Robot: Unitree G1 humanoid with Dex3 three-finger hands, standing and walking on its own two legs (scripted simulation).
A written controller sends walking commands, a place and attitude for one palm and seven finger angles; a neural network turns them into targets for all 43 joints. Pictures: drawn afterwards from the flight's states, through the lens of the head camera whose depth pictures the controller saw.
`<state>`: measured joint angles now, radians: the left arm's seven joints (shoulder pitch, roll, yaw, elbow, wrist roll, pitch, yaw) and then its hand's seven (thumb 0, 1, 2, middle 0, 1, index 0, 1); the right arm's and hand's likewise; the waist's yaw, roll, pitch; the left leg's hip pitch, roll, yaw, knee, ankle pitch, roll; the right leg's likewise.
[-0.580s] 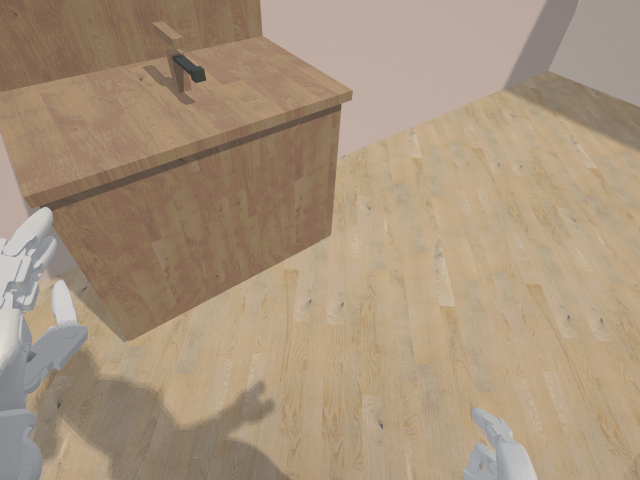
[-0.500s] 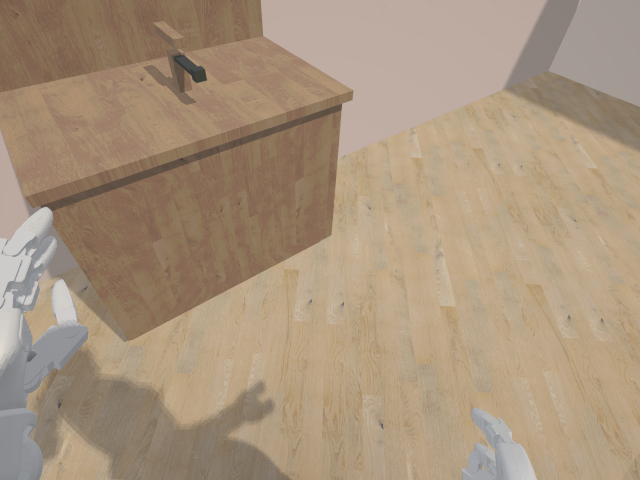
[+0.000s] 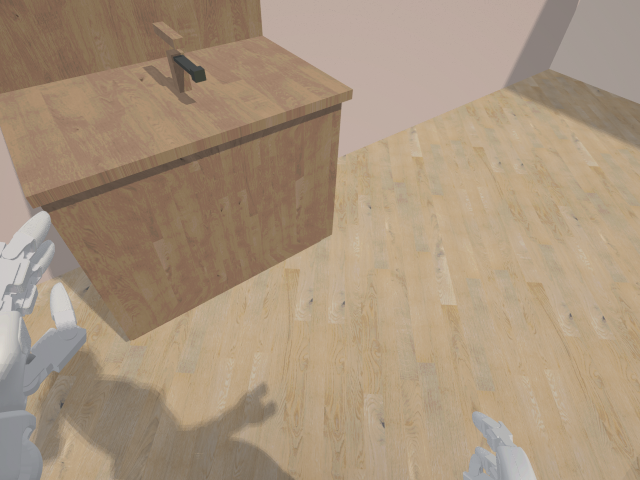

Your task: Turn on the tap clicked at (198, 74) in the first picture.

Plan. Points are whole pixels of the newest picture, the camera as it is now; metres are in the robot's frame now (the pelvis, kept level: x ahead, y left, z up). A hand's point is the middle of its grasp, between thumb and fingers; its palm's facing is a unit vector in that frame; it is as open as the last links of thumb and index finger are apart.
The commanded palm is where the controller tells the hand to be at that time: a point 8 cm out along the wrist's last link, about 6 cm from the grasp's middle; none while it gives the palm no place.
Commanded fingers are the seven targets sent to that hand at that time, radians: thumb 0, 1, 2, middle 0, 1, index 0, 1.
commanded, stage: walk to a spot facing it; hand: left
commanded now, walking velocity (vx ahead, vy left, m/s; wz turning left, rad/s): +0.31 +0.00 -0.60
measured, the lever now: (198, 74) +0.98 +0.37 +0.05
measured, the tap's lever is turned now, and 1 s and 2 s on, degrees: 0 0 0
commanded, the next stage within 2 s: turn to face it in 1.22 s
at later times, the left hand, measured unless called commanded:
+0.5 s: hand (249, 245) +0.32 +0.11 +0.17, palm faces +0.19 -0.87 -0.45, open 7.5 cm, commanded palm +0.27 +0.17 +0.18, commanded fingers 0.00 0.90 0.90 -0.20 -0.30 -0.20 -0.30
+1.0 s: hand (320, 143) +0.49 +0.04 +0.19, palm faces +0.13 -0.92 -0.37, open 7.5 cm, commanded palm +0.45 +0.10 +0.18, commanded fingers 0.00 0.90 0.90 -0.20 -0.30 -0.20 -0.30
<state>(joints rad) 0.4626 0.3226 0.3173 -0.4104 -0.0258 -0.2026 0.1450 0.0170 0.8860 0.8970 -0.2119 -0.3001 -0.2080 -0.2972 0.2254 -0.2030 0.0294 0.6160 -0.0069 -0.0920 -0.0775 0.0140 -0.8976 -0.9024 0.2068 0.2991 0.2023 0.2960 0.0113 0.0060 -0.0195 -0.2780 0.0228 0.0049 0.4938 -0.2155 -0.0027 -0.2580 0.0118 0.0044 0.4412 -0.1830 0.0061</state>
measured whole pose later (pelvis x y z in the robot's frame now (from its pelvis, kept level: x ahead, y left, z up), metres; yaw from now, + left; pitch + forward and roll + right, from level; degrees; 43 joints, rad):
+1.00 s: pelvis +0.21 -0.11 -0.01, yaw -19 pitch -1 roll +2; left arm 0.39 0.37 0.37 -0.49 -0.02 -0.22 0.14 0.02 0.89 0.90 -0.21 -0.30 -0.21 -0.30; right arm 0.17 -0.13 0.06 0.59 -0.02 -0.10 -0.05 0.01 -0.90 -0.90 0.21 0.30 0.20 0.30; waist -0.01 -0.04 0.01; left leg -0.25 0.07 0.20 0.57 -0.29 0.01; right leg -0.55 -0.04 -0.02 1.19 -0.42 -0.01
